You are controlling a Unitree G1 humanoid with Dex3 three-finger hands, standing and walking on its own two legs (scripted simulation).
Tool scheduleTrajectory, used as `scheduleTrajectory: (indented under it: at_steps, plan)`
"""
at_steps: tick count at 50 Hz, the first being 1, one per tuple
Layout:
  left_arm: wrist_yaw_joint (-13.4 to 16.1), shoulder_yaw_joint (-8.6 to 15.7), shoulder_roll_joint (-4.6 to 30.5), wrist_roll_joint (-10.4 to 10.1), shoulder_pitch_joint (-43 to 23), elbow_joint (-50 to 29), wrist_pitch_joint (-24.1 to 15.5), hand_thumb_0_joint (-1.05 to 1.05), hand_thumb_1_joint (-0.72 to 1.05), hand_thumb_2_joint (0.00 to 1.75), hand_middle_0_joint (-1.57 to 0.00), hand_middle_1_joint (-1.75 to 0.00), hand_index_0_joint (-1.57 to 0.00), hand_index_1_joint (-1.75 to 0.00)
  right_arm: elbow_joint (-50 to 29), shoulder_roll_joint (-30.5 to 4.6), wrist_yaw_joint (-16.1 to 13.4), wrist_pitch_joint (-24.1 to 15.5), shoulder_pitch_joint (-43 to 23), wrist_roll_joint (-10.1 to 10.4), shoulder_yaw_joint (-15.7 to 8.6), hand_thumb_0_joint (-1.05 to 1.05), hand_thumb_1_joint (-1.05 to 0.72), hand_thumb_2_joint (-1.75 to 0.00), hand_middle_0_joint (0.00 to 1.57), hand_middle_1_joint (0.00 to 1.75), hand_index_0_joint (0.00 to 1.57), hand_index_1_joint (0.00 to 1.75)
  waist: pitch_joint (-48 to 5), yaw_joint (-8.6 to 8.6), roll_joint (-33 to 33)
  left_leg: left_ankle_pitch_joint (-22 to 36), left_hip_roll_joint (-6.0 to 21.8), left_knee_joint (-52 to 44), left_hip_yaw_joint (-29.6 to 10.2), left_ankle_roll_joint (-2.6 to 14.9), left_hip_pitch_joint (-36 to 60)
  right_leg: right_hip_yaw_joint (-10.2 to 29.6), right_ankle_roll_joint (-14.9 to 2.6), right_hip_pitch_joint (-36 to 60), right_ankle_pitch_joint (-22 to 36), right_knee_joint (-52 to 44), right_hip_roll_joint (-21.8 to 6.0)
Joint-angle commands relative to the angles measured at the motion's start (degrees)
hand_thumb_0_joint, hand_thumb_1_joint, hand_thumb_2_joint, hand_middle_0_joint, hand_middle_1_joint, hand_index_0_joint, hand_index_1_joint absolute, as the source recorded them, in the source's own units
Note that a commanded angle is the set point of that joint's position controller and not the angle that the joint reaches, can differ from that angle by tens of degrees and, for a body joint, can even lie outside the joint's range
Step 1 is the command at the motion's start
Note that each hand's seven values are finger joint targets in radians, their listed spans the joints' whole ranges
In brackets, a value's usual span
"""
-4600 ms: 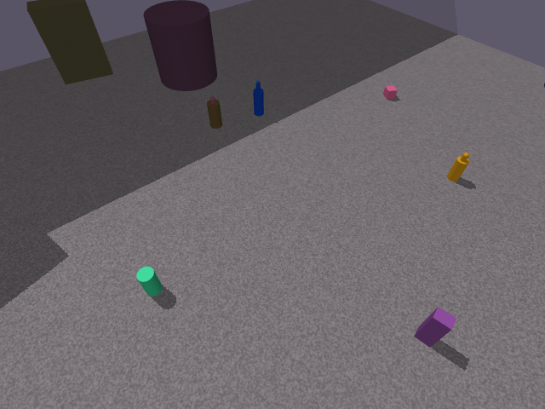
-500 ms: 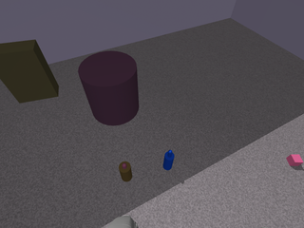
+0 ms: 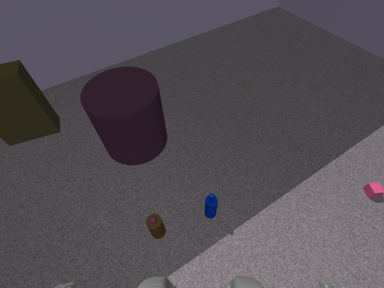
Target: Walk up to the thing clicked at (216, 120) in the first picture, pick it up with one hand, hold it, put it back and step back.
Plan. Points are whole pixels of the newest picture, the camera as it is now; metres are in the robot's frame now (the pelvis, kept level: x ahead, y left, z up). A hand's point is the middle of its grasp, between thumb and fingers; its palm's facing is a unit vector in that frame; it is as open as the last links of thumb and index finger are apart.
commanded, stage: walk up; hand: left
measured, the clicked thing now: (155, 225) +0.43 +0.22 -0.66
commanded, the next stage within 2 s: stand in 1.00 s
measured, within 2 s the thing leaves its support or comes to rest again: neither
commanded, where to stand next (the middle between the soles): +0.10 +0.01 m, yaw +1 degrees
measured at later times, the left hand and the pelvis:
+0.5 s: hand out of the picture +0.11 +0.25 -0.13, palm faces -0.02 -0.94 -0.33, open 7.4 cm; pelvis +0.02 +0.00 +0.03, yaw +0 degrees
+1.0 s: hand out of the picture +0.10 +0.25 -0.13, palm faces +0.00 -0.94 -0.34, open 7.4 cm; pelvis +0.03 +0.00 +0.03, yaw +0 degrees
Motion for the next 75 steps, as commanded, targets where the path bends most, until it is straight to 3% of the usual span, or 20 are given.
scheduleTrajectory:
  at_steps: [1, 3, 5, 8, 13, 16, 19, 30, 38, 49, 50, 53, 61, 65, 75]
  plan:
    - [0.5, 2.6, 12.8, -0.7, -3.9, -2.3, -1.4, 0.00, 0.90, 0.90, -0.20, -0.30, -0.20, -0.30, -0.3, -13.1, -0.6, -1.8, -1.0, -0.7, -2.5, 0.00, -0.90, -0.90, 0.20, 0.30, 0.20, 0.30, -10.7, 0.01, -6.8, 0.4, 6.2, -11.9, -9.3, 2.77, 6.2, 8.2, -3.19, 2.4, 1.3, -13.2, -5.9]
    - [0.5, 2.5, 12.6, -0.7, -5.0, -0.5, -1.4, 0.00, 0.90, 0.90, -0.20, -0.30, -0.20, -0.30, 1.5, -11.7, -0.3, -1.8, -2.7, -0.5, -1.7, 0.00, -0.90, -0.90, 0.20, 0.30, 0.20, 0.30, -9.1, 0.46, -6.3, 0.7, 5.3, -13.6, -7.9, 2.11, 4.2, 8.3, -3.10, 5.7, 0.5, -15.1, -5.8]
    - [0.5, 2.5, 12.6, -0.9, -6.3, 0.6, -1.5, 0.00, 0.90, 0.90, -0.20, -0.30, -0.20, -0.30, 3.2, -11.7, -0.3, -1.9, -3.2, -0.7, -1.3, 0.00, -0.90, -0.90, 0.20, 0.30, 0.20, 0.30, -8.9, 0.32, -4.9, 3.2, 5.0, -15.0, -7.2, 1.54, 5.5, 8.5, -3.30, 6.6, 3.4, -15.9, -6.4]
    - [0.3, 2.3, 11.7, -1.2, -7.7, 2.0, -1.2, 0.00, 0.90, 0.90, -0.20, -0.30, -0.20, -0.30, 5.3, -11.9, -0.4, -2.2, -4.2, -1.0, -1.1, 0.00, -0.90, -0.90, 0.20, 0.30, 0.20, 0.30, -9.0, 0.55, -2.1, 5.2, 5.9, -18.4, -8.0, 1.38, 5.9, 6.9, -2.80, 8.8, 5.5, -16.9, -5.5]
    - [-0.1, 2.0, 10.9, -1.2, -8.7, 4.4, -0.8, 0.00, 0.90, 0.90, -0.20, -0.30, -0.20, -0.30, 7.4, -11.7, -0.4, -2.5, -6.1, -1.3, -0.9, 0.00, -0.90, -0.90, 0.20, 0.30, 0.20, 0.30, -8.8, 1.12, -0.3, 3.1, 6.8, -23.0, -8.8, 1.12, 5.5, 5.6, -2.24, 12.4, 5.9, -19.0, -4.9]
    - [-0.1, 2.1, 10.8, -1.0, -9.1, 5.4, -0.8, 0.00, 0.90, 0.90, -0.20, -0.30, -0.20, -0.30, 8.0, -11.7, -0.6, -2.5, -6.5, -1.3, -1.2, 0.00, -0.90, -0.90, 0.20, 0.30, 0.20, 0.30, -9.9, 0.82, -0.1, 6.7, 6.8, -23.0, -7.7, 0.95, 7.6, 5.0, -1.91, 13.2, 8.9, -19.8, -5.0]
    - [-0.2, 2.0, 10.7, -1.0, -10.0, 6.0, -0.7, 0.00, 0.90, 0.90, -0.20, -0.30, -0.20, -0.30, 8.4, -11.7, -0.7, -2.4, -6.6, -1.3, -1.3, 0.00, -0.90, -0.90, 0.20, 0.30, 0.20, 0.30, -9.2, 0.42, 0.2, 5.7, 6.6, -23.7, -7.5, 0.68, 7.8, 5.1, -1.77, 13.1, 9.0, -20.7, -5.3]
    - [-0.2, 2.1, 11.0, -0.4, -9.7, 7.5, -0.7, 0.00, 0.90, 0.90, -0.20, -0.30, -0.20, -0.30, 8.8, -11.4, -0.5, -1.7, -7.1, -1.4, -1.7, 0.00, -0.90, -0.90, 0.20, 0.30, 0.20, 0.30, -7.3, -0.17, -1.7, 2.8, 5.9, -24.0, -7.2, 0.47, 10.3, 5.9, -1.22, 9.5, 3.9, -24.2, -5.4]
    - [0.0, 2.2, 10.5, -0.5, -8.4, 7.8, -0.9, 0.00, 0.90, 0.90, -0.20, -0.30, -0.20, -0.30, 8.6, -11.1, -0.7, -1.8, -7.0, -1.2, -1.8, 0.00, -0.90, -0.90, 0.20, 0.30, 0.20, 0.30, -10.4, -0.06, -1.8, 11.1, 6.5, -23.2, -6.9, 0.43, 13.4, 5.0, -1.02, 12.2, 12.0, -23.0, -5.8]
    - [0.3, 2.5, 10.3, -0.3, -7.9, 7.4, -0.8, 0.00, 0.90, 0.90, -0.20, -0.30, -0.20, -0.30, 8.4, -10.5, -0.8, -1.6, -7.2, -1.2, -1.9, 0.00, -0.90, -0.90, 0.20, 0.30, 0.20, 0.30, -10.1, 0.09, -2.1, 11.7, 6.4, -23.4, -6.5, 0.36, 13.8, 4.8, -0.84, 12.2, 12.4, -23.1, -5.9]
    - [0.4, 2.3, 10.8, -0.1, -8.4, 7.0, -0.7, 0.00, 0.90, 0.90, -0.20, -0.30, -0.20, -0.30, 8.1, -9.6, -0.9, -1.7, -6.5, -1.6, -1.7, 0.00, -0.90, -0.90, 0.20, 0.30, 0.20, 0.30, -11.1, -0.76, -2.7, 12.9, 7.0, -24.3, -7.1, -0.08, 13.2, 4.5, -1.09, 13.4, 11.4, -22.5, -5.9]
    - [0.4, 2.2, 10.6, -0.2, -8.4, 6.7, -0.8, 0.00, 0.90, 0.90, -0.20, -0.30, -0.20, -0.30, 8.3, -10.1, -0.9, -1.8, -7.0, -1.7, -1.8, 0.00, -0.90, -0.90, 0.20, 0.30, 0.20, 0.30, -9.7, -0.36, -1.4, 12.1, 6.8, -24.7, -7.1, -0.27, 12.6, 4.7, -1.12, 12.8, 9.7, -22.8, -5.8]
    - [0.4, 2.3, 10.8, -0.3, -8.2, 6.0, -0.9, 0.00, 0.90, 0.90, -0.20, -0.30, -0.20, -0.30, 8.1, -10.2, -1.0, -2.1, -6.5, -1.6, -1.8, 0.00, -0.90, -0.90, 0.20, 0.30, 0.20, 0.30, -9.9, -0.29, -1.2, 14.5, 6.9, -24.6, -7.2, -0.40, 12.5, 4.4, -1.29, 14.5, 12.5, -22.8, -6.1]
    - [0.3, 2.1, 10.5, -0.3, -8.2, 5.8, -0.8, 0.00, 0.90, 0.90, -0.20, -0.30, -0.20, -0.30, 8.0, -10.3, -0.9, -2.1, -6.2, -1.6, -1.6, 0.00, -0.90, -0.90, 0.20, 0.30, 0.20, 0.30, -8.7, -0.35, -0.9, 11.6, 6.6, -24.8, -6.9, -0.55, 11.5, 4.5, -1.15, 13.9, 10.8, -23.7, -6.0]
    - [0.3, 2.1, 10.9, -0.3, -8.4, 5.3, -0.9, 0.00, 0.90, 0.90, -0.20, -0.30, -0.20, -0.30, 8.0, -10.5, -1.1, -2.1, -5.4, -1.7, -1.7, 0.00, -0.90, -0.90, 0.20, 0.30, 0.20, 0.30, -10.5, -0.61, -1.1, 15.4, 7.1, -24.0, -6.7, -0.63, 13.5, 4.2, -1.51, 14.9, 14.3, -22.9, -6.2]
